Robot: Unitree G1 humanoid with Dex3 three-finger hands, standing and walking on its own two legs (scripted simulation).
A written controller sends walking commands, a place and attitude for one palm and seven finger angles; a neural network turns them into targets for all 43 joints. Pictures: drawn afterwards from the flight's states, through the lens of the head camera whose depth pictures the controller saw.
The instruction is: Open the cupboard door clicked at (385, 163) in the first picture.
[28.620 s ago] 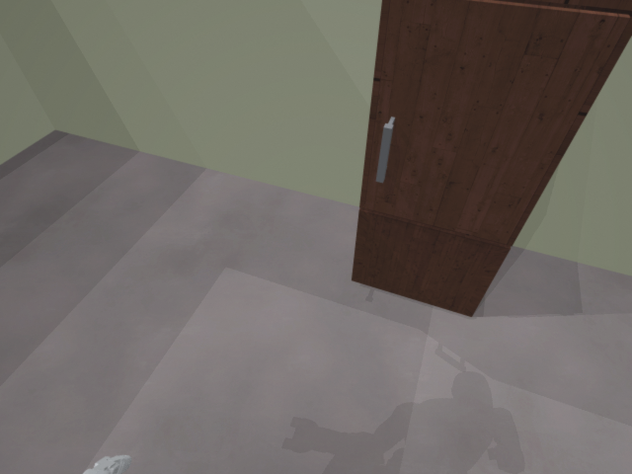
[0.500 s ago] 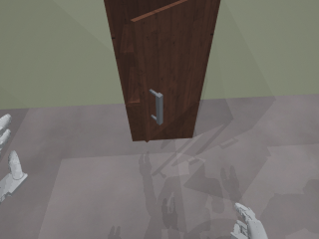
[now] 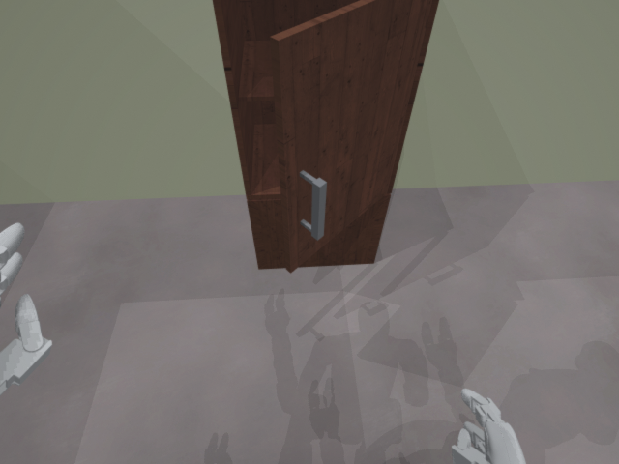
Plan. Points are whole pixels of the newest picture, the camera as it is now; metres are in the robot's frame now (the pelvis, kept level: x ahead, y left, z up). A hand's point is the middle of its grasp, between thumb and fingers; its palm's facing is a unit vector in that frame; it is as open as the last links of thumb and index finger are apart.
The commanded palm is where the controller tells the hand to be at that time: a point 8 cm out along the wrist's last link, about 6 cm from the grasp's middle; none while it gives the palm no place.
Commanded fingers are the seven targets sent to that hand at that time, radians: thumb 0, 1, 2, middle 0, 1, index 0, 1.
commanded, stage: stop stepping back and stand still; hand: left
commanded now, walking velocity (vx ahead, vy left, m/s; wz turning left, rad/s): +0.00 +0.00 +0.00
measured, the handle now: (311, 206) +0.62 +0.03 -0.11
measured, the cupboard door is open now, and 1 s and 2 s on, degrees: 42 42 42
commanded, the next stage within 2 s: let the arm hang, fingers relaxed in 0.38 s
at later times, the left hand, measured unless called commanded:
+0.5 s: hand (44, 351) +0.19 +0.26 +0.14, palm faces +0.36 -0.78 -0.51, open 7.4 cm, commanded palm none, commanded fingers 0.00 0.90 0.90 -0.20 -0.30 -0.20 -0.30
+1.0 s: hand out of the picture -0.01 +0.17 -0.17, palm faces +0.02 -0.97 -0.24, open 7.2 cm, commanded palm none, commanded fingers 0.00 0.90 0.90 -0.20 -0.30 -0.20 -0.30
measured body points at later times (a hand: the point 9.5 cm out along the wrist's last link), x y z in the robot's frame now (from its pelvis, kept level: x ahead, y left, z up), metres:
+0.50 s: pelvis -0.01 +0.00 +0.00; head +0.01 -0.01 +0.45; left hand +0.17 +0.30 +0.17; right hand +0.15 -0.24 -0.09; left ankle -0.01 +0.10 -0.74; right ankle -0.01 -0.10 -0.74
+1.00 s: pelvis -0.02 -0.03 +0.00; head +0.02 -0.03 +0.45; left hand -0.01 +0.22 -0.15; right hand -0.01 -0.27 -0.16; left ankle -0.01 +0.10 -0.74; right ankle -0.01 -0.10 -0.74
